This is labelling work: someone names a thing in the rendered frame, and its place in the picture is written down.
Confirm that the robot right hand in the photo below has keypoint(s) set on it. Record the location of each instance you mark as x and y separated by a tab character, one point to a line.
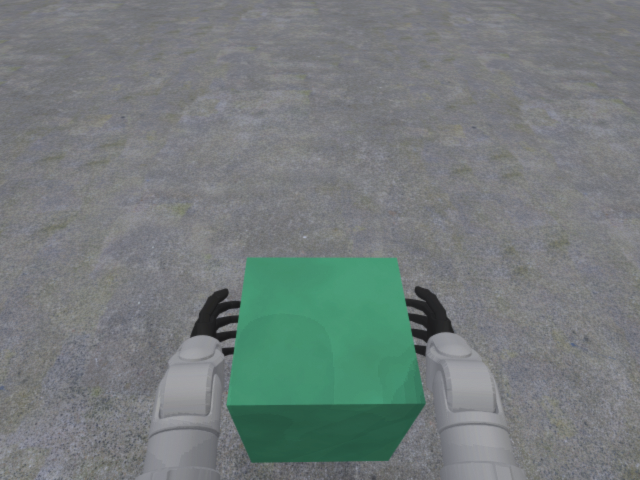
435	320

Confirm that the robot left forearm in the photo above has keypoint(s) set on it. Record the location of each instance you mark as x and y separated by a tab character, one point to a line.
185	423

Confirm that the robot left hand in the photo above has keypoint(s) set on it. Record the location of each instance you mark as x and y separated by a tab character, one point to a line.
207	324

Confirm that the robot right forearm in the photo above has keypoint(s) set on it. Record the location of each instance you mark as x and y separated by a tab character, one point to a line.
469	413

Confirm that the carton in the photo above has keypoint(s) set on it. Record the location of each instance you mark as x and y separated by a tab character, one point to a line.
324	366

